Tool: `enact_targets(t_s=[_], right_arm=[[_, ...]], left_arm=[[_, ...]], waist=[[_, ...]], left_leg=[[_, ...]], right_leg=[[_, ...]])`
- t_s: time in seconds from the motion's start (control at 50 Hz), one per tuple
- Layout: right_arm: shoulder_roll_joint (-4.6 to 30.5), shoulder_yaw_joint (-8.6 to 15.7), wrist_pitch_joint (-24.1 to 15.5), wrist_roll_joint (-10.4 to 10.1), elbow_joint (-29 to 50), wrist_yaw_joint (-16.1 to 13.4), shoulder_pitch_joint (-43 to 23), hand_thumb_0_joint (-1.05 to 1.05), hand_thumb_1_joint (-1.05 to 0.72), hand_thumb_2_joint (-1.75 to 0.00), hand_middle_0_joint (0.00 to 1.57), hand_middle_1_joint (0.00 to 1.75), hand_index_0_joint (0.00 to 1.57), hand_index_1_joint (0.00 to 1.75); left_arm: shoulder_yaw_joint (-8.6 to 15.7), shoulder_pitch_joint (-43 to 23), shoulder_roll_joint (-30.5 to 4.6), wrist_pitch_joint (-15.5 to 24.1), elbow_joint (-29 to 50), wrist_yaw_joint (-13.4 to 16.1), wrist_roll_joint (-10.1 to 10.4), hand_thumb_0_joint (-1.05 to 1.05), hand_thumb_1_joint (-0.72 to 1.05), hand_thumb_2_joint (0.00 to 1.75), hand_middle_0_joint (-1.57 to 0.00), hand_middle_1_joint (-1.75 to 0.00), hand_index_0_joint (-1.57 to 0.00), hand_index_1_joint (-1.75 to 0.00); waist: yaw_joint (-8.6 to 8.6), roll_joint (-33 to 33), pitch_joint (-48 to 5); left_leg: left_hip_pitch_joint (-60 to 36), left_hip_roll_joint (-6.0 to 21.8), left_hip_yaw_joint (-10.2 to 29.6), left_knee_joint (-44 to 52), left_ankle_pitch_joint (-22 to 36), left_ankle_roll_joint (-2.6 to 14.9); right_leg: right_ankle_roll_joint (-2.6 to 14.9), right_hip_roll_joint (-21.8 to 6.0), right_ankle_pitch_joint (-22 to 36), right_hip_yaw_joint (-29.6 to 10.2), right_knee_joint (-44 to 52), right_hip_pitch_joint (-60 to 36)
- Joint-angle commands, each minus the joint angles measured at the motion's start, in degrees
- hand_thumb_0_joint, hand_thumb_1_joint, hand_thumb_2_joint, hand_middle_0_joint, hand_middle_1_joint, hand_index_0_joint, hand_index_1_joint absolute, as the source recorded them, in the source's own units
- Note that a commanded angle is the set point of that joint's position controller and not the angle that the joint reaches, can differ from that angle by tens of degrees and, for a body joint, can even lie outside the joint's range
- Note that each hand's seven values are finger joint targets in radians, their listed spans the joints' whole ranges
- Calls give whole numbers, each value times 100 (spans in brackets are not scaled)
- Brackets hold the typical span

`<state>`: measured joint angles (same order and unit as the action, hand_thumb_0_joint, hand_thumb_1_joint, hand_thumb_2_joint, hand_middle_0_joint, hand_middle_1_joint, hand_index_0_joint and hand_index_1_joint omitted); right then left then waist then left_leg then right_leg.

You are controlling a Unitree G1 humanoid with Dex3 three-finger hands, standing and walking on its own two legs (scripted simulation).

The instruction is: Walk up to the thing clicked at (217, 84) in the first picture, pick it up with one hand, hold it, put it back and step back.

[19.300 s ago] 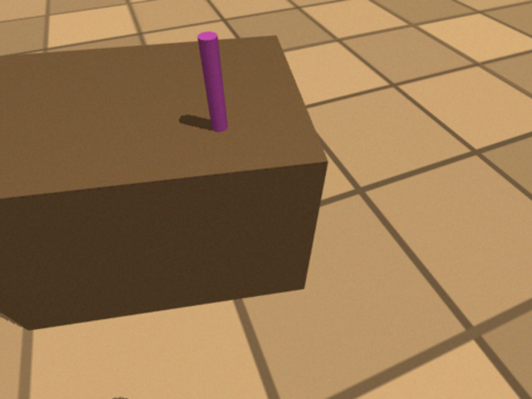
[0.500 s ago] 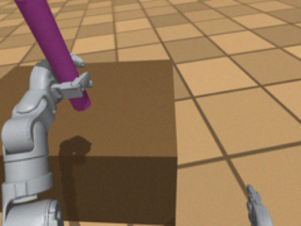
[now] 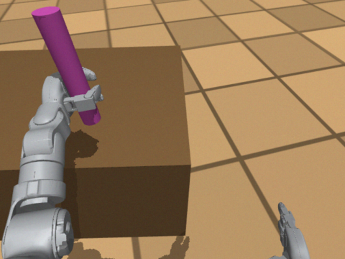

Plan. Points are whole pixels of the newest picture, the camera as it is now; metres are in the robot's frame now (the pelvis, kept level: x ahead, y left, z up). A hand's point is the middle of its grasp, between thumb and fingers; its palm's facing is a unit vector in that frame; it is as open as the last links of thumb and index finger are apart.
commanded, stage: crouch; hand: left
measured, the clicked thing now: (73, 76) +0.43 +0.19 +0.23
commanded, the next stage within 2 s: lower in 1.30 s
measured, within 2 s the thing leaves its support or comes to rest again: neither
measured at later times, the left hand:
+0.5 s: hand (92, 89) +0.48 +0.19 +0.15, palm faces +0.11 -0.99 +0.00, open 5.5 cm
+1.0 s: hand (97, 88) +0.52 +0.19 +0.13, palm faces +0.11 -0.99 +0.02, open 5.5 cm
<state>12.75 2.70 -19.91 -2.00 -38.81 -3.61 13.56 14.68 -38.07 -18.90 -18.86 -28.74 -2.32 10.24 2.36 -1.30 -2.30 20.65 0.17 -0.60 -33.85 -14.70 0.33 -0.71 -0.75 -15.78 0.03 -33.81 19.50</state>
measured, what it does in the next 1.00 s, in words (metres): stands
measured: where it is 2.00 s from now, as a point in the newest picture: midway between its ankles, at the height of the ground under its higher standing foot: outside the picture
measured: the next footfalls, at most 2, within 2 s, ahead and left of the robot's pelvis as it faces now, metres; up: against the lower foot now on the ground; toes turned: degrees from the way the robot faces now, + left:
none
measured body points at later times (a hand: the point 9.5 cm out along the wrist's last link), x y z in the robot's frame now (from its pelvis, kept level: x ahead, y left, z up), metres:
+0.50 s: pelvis +0.02 +0.00 +0.00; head +0.05 +0.00 +0.45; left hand +0.47 +0.24 +0.15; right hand +0.17 -0.26 -0.07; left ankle +0.03 +0.12 -0.73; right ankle +0.02 -0.13 -0.73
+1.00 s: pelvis +0.01 +0.01 -0.02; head +0.08 +0.02 +0.43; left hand +0.50 +0.24 +0.13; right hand +0.16 -0.26 -0.08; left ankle +0.03 +0.12 -0.73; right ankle +0.02 -0.13 -0.73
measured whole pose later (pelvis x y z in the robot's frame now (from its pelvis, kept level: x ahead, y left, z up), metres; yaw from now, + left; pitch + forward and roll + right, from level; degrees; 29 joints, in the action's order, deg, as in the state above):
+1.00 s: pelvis +0.01 +0.01 -0.02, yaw -1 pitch +12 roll -2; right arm 13.2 1.2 -8.2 -0.3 -26.0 -2.5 14.1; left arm 19.7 -51.6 -26.3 8.5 -60.0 -4.8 6.9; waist 7.9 -0.7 -4.3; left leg 35.6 1.8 -0.9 -43.3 -19.3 0.6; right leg -0.9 0.8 -18.4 -0.4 -40.2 33.4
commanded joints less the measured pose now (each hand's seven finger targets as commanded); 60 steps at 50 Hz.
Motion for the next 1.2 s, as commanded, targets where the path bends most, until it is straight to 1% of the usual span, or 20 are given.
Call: enact_targets(t_s=[0.0,0.08,0.1,0.12,0.14,0.2,0.24,0.26,0.3,0.32,0.42,0.46,0.5,0.6,0.7,0.84,0.94,0.96,1.02,1.18], right_arm=[[774,250,-348,-7,1011,-53,-710,0,59,-4,5,5,5,5],[720,175,-235,10,1242,-47,-763,0,58,-4,5,5,5,5],[669,169,-177,20,1066,-42,-628,0,58,-4,5,5,5,5],[625,106,-150,15,1083,-32,-538,0,58,-4,5,5,5,5],[860,273,-120,24,1273,-55,-558,0,58,-4,5,5,5,5],[746,204,14,38,1277,-18,-369,0,59,-4,5,5,5,5],[635,156,83,26,1148,-5,-363,0,58,-4,5,5,5,5],[859,288,90,24,1455,-32,-389,0,58,-4,5,5,5,5],[689,144,156,28,1431,9,-352,0,59,-4,5,5,5,5],[835,224,195,44,1489,-4,-265,0,58,-4,5,5,5,5],[1020,386,351,53,1847,-35,-242,0,58,-4,5,5,5,5],[719,138,444,56,1705,-3,6,0,58,-4,5,5,5,5],[851,256,479,57,1919,-16,-299,0,57,-4,5,5,5,5],[654,155,662,66,1618,25,-129,0,57,-4,5,5,5,5],[833,270,744,107,1845,37,-55,0,57,-4,5,5,5,5],[752,120,771,147,2092,54,-267,0,55,-5,5,5,5,5],[966,273,839,179,2354,19,-347,0,55,-5,5,5,5,5],[758,124,885,178,2113,49,-164,0,55,-5,5,5,5,5],[876,206,931,190,2376,80,-211,0,55,-5,5,5,5,5],[797,160,1030,200,2638,141,-111,0,56,-5,5,5,5,5]], left_arm=[[501,-3429,-1663,1206,976,37,34,0,59,139,-140,-151,-142,-150],[516,-3641,-1789,1655,379,15,-26,0,56,139,-141,-151,-143,-151],[368,-3525,-1601,1716,38,-16,-51,0,55,138,-141,-151,-143,-150],[482,-3731,-1752,1865,307,-32,-11,0,56,137,-141,-151,-144,-150],[683,-3721,-2048,1948,45,-17,-32,0,54,139,-142,-153,-144,-152],[297,-3591,-1520,2102,-475,-125,-70,0,55,137,-142,-151,-145,-150],[372,-3740,-1672,2252,-450,-165,-76,0,54,137,-142,-151,-145,-150],[536,-3626,-1870,2309,-515,-181,-46,0,55,136,-143,-150,-145,-149],[232,-3765,-1421,2382,-550,-234,-46,0,55,136,-143,-151,-145,-149],[364,-3776,-1701,2433,-614,-246,-79,0,54,137,-142,-150,-144,-149],[532,-3852,-1971,2633,-427,-273,-33,0,56,135,-140,-148,-143,-147],[553,-3828,-1981,2671,-486,-291,-55,0,56,135,-139,-147,-141,-146],[593,-3807,-2005,2725,-624,-283,-70,0,53,134,-138,-146,-140,-145],[549,-3767,-1870,2785,-1115,-266,-125,0,55,137,-140,-148,-142,-147],[519,-4093,-1981,2896,-1345,-267,-230,0,55,136,-142,-149,-144,-148],[557,-4719,-2143,3157,-1260,-270,-200,0,49,134,-139,-147,-141,-146],[773,-4718,-2476,3287,-1568,-196,-265,0,51,133,-136,-144,-138,-144],[730,-4734,-2379,3297,-1676,-207,-273,0,52,133,-136,-144,-138,-144],[839,-4519,-2499,3323,-2017,-262,-300,0,53,133,-137,-144,-138,-144],[788,-4662,-2492,3360,-2119,-430,-388,0,54,133,-137,-144,-139,-144]], waist=[[-36,-94,-2036],[45,-171,-2212],[105,-108,-2004],[59,-85,-2119],[128,-44,-2284],[229,-20,-2085],[200,-236,-2221],[260,-108,-2272],[284,-231,-2299],[329,-238,-2378],[323,-177,-2815],[313,-242,-2823],[342,-57,-2712],[356,-271,-2221],[497,-382,-2292],[584,-476,-3015],[571,-462,-3183],[558,-512,-3013],[589,-479,-3113],[757,-542,-3153]], left_leg=[[-980,-13,130,353,667,25],[-944,23,100,297,841,16],[-792,17,81,285,857,40],[-793,4,69,244,928,50],[-819,18,45,211,1050,55],[-813,42,53,204,1022,67],[-772,17,9,144,1158,78],[-842,36,12,108,1288,83],[-999,81,56,95,1423,62],[-1090,120,85,54,1558,48],[-1158,112,90,-84,1945,72],[-1088,97,68,-173,2253,89],[-941,91,59,-169,2101,118],[-606,86,37,-122,1555,94],[-599,144,94,-209,1189,65],[-663,203,156,-522,1369,61],[-393,190,164,-644,1317,51],[-285,177,145,-682,1331,61],[-210,198,160,-792,1670,46],[99,188,107,-973,1478,108]], right_leg=[[86,118,853,139,472,-145],[103,143,1008,119,438,-162],[91,139,1062,110,431,-102],[76,130,1135,102,426,-168],[78,131,1274,86,396,-231],[74,151,1263,103,424,-27],[73,111,1420,58,376,5],[68,124,1530,78,361,-24],[110,164,1560,121,314,142],[125,184,1580,140,318,247],[99,160,1965,122,249,-66],[77,134,2283,102,210,-161],[62,130,2241,86,187,-157],[110,145,1672,93,200,226],[145,184,1277,116,114,640],[147,209,1295,121,-147,772],[158,211,1290,96,-294,713],[156,214,1305,79,-291,830],[165,219,1562,86,-397,813],[139,230,1567,47,-554,1006]])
